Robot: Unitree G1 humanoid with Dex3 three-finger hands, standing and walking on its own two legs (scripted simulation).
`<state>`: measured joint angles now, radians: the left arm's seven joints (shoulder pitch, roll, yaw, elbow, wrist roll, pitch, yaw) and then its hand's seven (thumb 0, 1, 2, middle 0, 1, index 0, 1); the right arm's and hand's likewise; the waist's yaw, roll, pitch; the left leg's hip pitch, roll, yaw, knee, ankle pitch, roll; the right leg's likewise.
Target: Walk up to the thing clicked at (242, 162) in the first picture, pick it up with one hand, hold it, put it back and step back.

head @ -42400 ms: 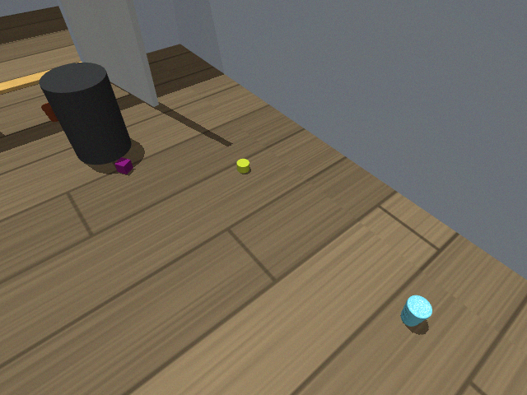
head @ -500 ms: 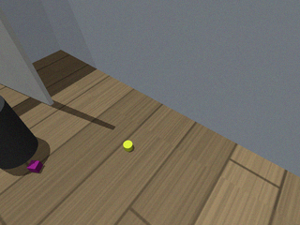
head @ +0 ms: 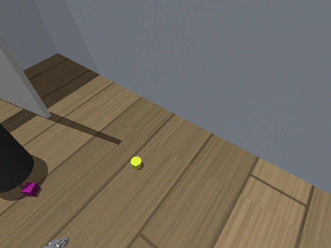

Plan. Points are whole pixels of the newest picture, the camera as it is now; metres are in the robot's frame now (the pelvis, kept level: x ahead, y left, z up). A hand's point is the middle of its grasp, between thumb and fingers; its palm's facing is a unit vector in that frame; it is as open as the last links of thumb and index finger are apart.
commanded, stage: walk up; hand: left
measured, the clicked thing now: (136, 162) +0.76 +0.22 -0.74
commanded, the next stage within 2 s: stand in 0.36 s
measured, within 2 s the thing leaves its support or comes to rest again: neither
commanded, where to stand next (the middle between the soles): +0.36 -0.01 m, yaw -1 degrees
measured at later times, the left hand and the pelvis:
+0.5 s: hand out of the picture +0.09 +0.26 -0.14, palm faces +0.00 -0.95 -0.33, open 7.4 cm; pelvis +0.00 +0.00 +0.02, yaw +0 degrees
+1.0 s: hand out of the picture +0.07 +0.25 -0.14, palm faces -0.04 -0.94 -0.34, open 7.4 cm; pelvis +0.00 -0.01 +0.02, yaw -1 degrees
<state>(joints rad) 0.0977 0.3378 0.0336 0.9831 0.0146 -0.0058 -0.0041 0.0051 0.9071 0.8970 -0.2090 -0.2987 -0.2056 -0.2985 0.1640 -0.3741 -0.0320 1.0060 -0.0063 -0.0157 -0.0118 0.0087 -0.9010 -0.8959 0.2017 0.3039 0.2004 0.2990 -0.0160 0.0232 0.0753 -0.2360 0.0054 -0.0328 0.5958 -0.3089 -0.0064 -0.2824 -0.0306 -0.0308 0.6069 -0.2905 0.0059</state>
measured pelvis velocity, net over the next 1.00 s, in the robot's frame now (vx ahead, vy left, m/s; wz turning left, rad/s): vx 0.00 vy -0.01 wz -0.01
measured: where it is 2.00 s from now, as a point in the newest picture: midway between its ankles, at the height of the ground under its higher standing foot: outside the picture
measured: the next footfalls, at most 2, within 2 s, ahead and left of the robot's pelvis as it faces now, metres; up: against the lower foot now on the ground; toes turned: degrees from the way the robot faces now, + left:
left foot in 1.66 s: +0.15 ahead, +0.17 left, +0.00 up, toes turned +3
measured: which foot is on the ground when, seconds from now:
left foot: down 0.00-1.00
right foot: down 0.00-1.00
